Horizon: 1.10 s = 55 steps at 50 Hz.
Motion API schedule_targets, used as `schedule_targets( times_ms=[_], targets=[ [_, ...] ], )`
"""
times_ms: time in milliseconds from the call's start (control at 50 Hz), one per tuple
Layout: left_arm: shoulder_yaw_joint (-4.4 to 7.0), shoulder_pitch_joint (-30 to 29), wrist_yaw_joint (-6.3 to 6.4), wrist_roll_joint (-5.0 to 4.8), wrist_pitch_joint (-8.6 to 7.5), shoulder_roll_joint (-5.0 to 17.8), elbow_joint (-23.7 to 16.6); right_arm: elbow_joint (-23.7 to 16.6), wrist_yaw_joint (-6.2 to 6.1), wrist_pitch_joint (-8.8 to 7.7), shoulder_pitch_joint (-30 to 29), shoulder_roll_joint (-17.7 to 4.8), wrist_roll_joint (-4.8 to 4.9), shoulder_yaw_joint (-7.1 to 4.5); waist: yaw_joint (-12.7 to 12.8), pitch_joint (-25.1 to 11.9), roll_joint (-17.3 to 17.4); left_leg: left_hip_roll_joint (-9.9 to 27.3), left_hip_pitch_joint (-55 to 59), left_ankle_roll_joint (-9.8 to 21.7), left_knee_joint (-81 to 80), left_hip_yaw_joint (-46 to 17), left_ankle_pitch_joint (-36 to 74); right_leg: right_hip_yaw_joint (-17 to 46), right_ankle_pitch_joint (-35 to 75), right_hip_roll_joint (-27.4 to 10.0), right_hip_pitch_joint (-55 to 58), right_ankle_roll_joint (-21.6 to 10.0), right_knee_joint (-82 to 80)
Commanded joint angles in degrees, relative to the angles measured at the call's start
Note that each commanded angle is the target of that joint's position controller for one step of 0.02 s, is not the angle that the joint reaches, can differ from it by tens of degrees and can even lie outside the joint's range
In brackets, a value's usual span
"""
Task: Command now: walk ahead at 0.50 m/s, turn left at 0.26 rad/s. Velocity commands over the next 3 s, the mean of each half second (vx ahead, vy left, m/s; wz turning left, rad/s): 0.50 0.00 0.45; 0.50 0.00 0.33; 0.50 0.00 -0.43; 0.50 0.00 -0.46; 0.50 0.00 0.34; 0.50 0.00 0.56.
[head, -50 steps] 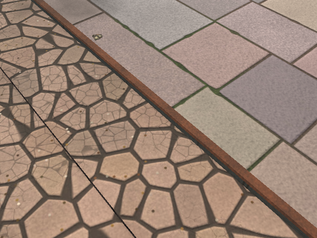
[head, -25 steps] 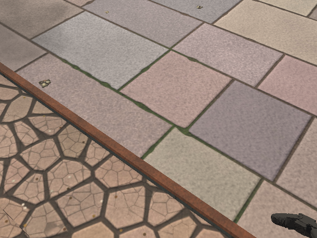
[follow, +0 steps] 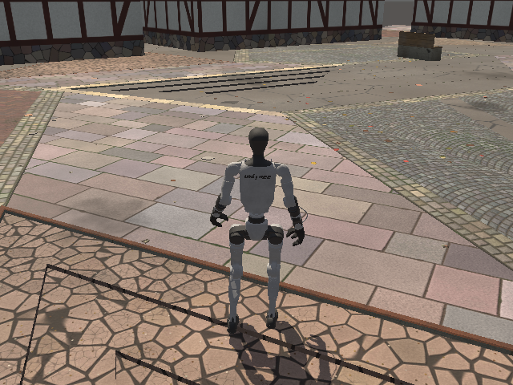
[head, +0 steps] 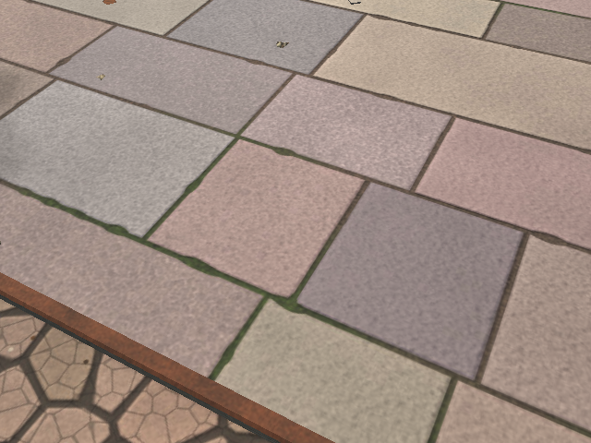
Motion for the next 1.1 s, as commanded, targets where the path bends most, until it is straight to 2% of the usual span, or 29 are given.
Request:
schedule_targets(
  times_ms=[20,60,100,180,260,300,340,380,400,420,440,460,480,500,540,560,620,680,740,820,880,900,920,940,960,980,1020,1060,1100],
  targets=[
    [2.1,11.52,-0.08,0.05,-3.34,6.82,1.0,-9.45,0.13,-2.56,-8.02,-4.67,1.14,-0.97,3.06,5.69,-9.66,1.95,-35.13,2.51,26.44,-4.64,8.72,34.34,-19.63,-21.41,18.12,-14.43,-28.63],
    [1.83,6.36,-0.24,0.46,-4.86,5.38,2.14,-8.58,-0.17,-1.85,-7.14,-3.86,0.39,-1.13,-0.4,8.08,-7.03,4.65,-31.69,0.7,24.62,-5.02,15.44,22.28,-8.14,-16.67,14.03,-10.3,-30.75],
    [1.48,6.17,0.18,1.09,-5.92,3.68,3.26,-7.66,0.08,-0.73,-7.07,-4.05,0.72,-1.64,-0.92,7.7,-4.39,4.47,-29.04,-0.09,22.31,-5.38,19.93,11.58,7.08,-13.73,14.0,-7.49,-30.66],
    [2.09,8.66,1.59,1.54,-5.74,5.47,5.39,-9.97,1.19,0.03,-11.52,-1.43,0.08,-1.11,-0.09,6.31,-3.11,3.28,-29.73,-1.39,12.64,-3.13,27.62,0.01,21.09,-11.56,16.7,-6.15,-29.1],
    [2.88,11.42,2.4,0.49,-4.88,8.48,7.45,-13.29,3.03,-0.27,-20.58,0.55,-0.19,0.03,3.53,8.09,-3.63,2.33,-23.62,-0.3,-4.31,3.61,32.98,-5.74,23.58,-12.02,17.95,-5.37,-29.28],
    [3.27,12.42,2.2,-0.17,-4.22,9.68,8.67,-14.47,3.79,-0.34,-22.01,-0.36,0.12,-0.19,3.45,8.62,-4.11,1.59,-23.37,1.66,-8.4,5.24,29.87,-6.79,31.02,-13.61,22.63,-5.12,-26.82],
    [3.67,11.59,2.17,-0.61,-3.23,11.28,8.86,-15.02,4.04,-0.14,-20.38,-2.48,0.15,-1.13,1.28,5.69,-6.46,-1.4,-19.41,4.34,-9.58,8.05,24.73,-7.73,51.54,-14.67,27.01,-4.35,-20.38],
    [4.16,9.66,2.31,-1.13,-2.12,13.14,8.45,-13.8,3.78,0.42,-11.8,-6.23,0.38,-3.01,-3.98,0.42,-9.2,-5.09,-9.76,7.52,-9.95,9.78,19.07,-8.08,67.25,-14.88,28.38,-3.46,-7.72],
    [4.23,7.87,2.24,-1.75,-1.92,13.59,8.01,-11.8,3.17,0.64,-2.91,-9.17,0.34,-4.67,-8.84,-3.82,-8.24,-6.76,2.59,9.66,-14.7,9.15,22.37,-8.75,65.29,-13.31,24.08,-2.17,3.67],
    [3.83,7.62,2.34,-1.43,-2.61,12.67,7.49,-9.91,1.79,1.43,4.97,-12.17,-0.06,-6.23,-12.43,-7.11,-4.65,-4.2,19.08,11.48,-16.71,1.82,25.13,-7.92,47.09,-10.42,10.48,0.46,19.72],
    [1.14,12.12,1.65,1.04,-3.91,2.47,4.71,-10.32,0.81,1.26,3.32,-17.75,-0.71,-6.74,-3.87,-9.75,12.56,10.08,36.08,19.86,-17.17,-27.22,23.77,-3.49,-14.29,1.22,-15.83,4.25,42.03],
    [0.67,10.39,1.01,-0.54,-6.24,5.41,3.25,-12.33,1.13,0.03,3.86,-15.46,-1.44,-6.02,-6.47,-22.08,7.28,17.21,40.53,26.26,-27.64,-48.66,12.0,11.7,-17.22,4.27,-21.59,3.61,51.26],
    [1.39,3.76,0.73,-2.41,-7.15,8.28,1.41,-11.92,1.4,-0.83,2.84,-11.51,-1.29,-5.11,-7.73,-14.53,2.74,15.55,35.51,22.71,-31.07,-42.05,9.8,13.56,-11.02,1.2,-26.36,2.45,49.82],
    [1.07,1.78,0.97,-2.17,-7.75,8.22,0.94,-11.73,1.44,-1.38,-0.28,-9.26,-0.46,-4.48,-5.19,-6.84,-0.99,13.05,26.07,20.39,-32.11,-34.49,11.47,12.64,-5.59,-1.28,-26.3,1.5,44.4],
    [1.62,3.04,1.58,-0.07,-7.31,8.79,2.02,-13.36,1.18,-1.99,-6.44,-5.88,-1.1,-3.39,-0.09,-2.08,-2.09,8.23,12.34,17.74,-33.64,-25.7,20.85,12.97,-0.16,-4.78,-19.43,1.86,36.53],
    [1.7,3.83,1.53,0.34,-6.45,8.67,2.06,-13.73,1.03,-1.92,-6.91,-5.8,-1.73,-3.34,0.82,-1.51,0.0,7.33,9.23,18.02,-34.51,-24.56,24.81,12.16,0.34,-4.9,-18.07,2.72,37.93],
    [1.11,3.44,1.52,1.22,-4.65,6.84,1.19,-12.35,0.39,-1.86,-4.76,-6.88,-0.99,-3.37,1.68,0.01,0.49,6.08,3.15,18.04,-33.69,-19.69,33.04,10.11,1.06,-5.42,-21.21,4.83,38.86],
    [-0.31,-4.62,1.83,2.04,-4.2,4.48,-2.28,-11.88,-0.72,-1.01,-2.12,-7.83,-0.66,-3.29,-0.57,1.8,0.51,3.41,-0.22,15.95,-34.17,-16.93,31.93,7.47,5.71,-5.22,-24.44,6.34,29.77],
    [-1.24,-11.6,1.51,1.61,-4.83,3.07,-4.23,-11.13,-1.2,-0.42,0.83,-8.16,-0.3,-3.2,-3.74,0.47,2.73,1.61,1.44,13.54,-32.4,-15.4,32.62,5.93,12.55,-2.77,-21.16,6.32,16.4],
    [-1.33,-14.58,-0.35,-0.4,-5.82,3.78,-4.02,-8.82,-1.19,0.2,5.14,-7.57,-0.86,-2.29,-6.42,-0.52,6.65,6.51,9.97,13.19,-31.22,-15.74,35.44,2.87,15.16,-0.21,-16.62,4.77,3.74],
    [0.49,-7.38,-0.7,-0.24,-6.19,7.07,-2.21,-9.27,-1.05,0.35,3.51,-7.86,-0.95,-2.03,-1.44,-4.1,8.93,6.75,15.52,10.48,-23.16,-13.81,57.75,-0.65,9.83,4.32,-5.59,-0.41,-3.0],
    [1.63,-0.01,-0.5,0.02,-6.27,9.5,-0.36,-9.95,-1.37,0.06,2.24,-6.86,-1.24,-1.65,2.26,-8.5,8.29,4.24,13.53,8.42,-14.52,-10.84,65.58,2.5,12.66,2.83,5.22,-3.47,-4.12],
    [2.83,8.1,-0.33,1.01,-6.29,13.49,1.44,-11.19,-1.55,-0.46,5.86,-4.19,-1.34,-0.91,2.75,-16.98,-1.52,-1.21,-4.59,4.39,3.19,-6.85,55.17,21.62,9.09,-7.85,27.43,-12.1,-3.42],
    [3.68,16.63,-0.75,0.64,-5.58,14.21,3.85,-11.04,-1.24,-1.24,5.71,-4.15,-1.65,-0.54,6.34,-20.91,-16.24,-8.17,-18.88,1.06,21.12,-5.02,13.7,47.81,-6.36,-16.78,36.07,-19.3,-15.96],
    [2.28,13.12,-0.45,-0.35,-5.53,10.42,3.32,-12.32,-0.21,-2.09,1.71,-6.95,-1.11,-1.36,4.96,-13.48,-14.45,-6.06,-28.68,1.6,30.13,-8.05,2.83,54.35,-20.28,-18.21,32.73,-18.34,-20.47],
    [1.88,8.9,-0.1,-0.28,-4.99,9.01,2.81,-13.61,0.42,-2.68,-3.25,-7.37,-0.47,-1.32,4.33,-4.39,-8.46,-3.05,-31.4,2.17,31.0,-7.05,6.02,47.26,-21.06,-16.95,23.43,-16.59,-21.12],
    [1.39,6.62,-0.06,0.19,-4.68,7.73,2.82,-15.0,0.82,-3.44,-7.11,-5.16,-1.8,-0.83,0.98,1.99,-1.75,0.52,-26.75,2.91,22.39,-5.06,9.85,36.17,-8.52,-12.04,10.8,-13.27,-23.59],
    [0.9,4.39,-0.07,-0.17,-4.65,6.07,2.42,-13.95,0.67,-3.22,-4.11,-3.99,-1.95,-0.82,-1.78,1.16,-4.63,1.43,-20.12,1.93,16.82,-3.43,11.25,29.36,-1.77,-7.93,5.59,-12.23,-25.32],
    [1.29,3.77,0.33,-0.9,-4.39,6.99,2.55,-13.41,0.19,-2.84,-4.47,-3.05,-2.28,-0.43,-2.13,0.56,-5.93,0.61,-16.67,-0.16,8.9,-1.0,13.65,23.58,3.83,-5.41,2.7,-12.66,-25.6]
  ],
)
Next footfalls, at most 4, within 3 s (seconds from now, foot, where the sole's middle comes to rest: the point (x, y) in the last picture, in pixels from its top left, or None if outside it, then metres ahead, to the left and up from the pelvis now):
0.42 left None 0.37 0.15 -0.76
0.90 right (289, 363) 0.70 0.08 -0.72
1.32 left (174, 345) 0.74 0.36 -0.72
1.84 right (277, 242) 1.07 0.12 -0.72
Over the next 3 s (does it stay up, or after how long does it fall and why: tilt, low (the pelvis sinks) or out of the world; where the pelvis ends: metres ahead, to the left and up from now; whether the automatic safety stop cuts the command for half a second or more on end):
stays up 1.57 0.25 0.05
